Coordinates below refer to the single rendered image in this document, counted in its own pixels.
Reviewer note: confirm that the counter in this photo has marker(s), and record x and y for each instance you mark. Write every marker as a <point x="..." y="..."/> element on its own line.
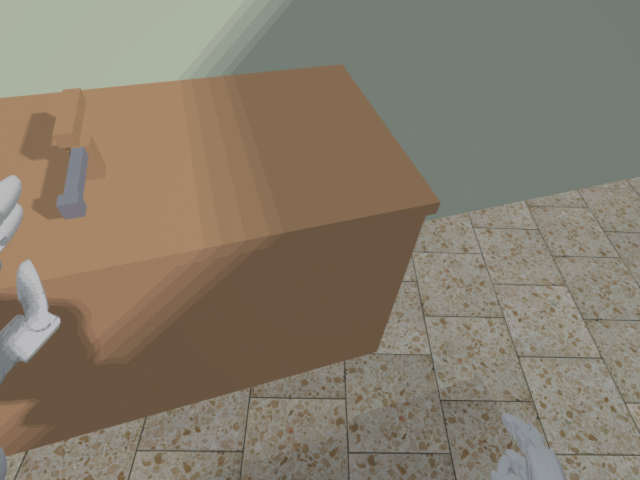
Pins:
<point x="239" y="230"/>

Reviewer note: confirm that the left robot hand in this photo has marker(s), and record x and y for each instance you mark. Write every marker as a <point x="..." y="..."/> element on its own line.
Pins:
<point x="23" y="336"/>

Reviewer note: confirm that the tap lever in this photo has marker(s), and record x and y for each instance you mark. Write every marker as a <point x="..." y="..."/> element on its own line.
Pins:
<point x="71" y="204"/>

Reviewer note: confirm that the right robot hand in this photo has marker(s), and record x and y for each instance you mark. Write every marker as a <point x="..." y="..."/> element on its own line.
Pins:
<point x="540" y="463"/>

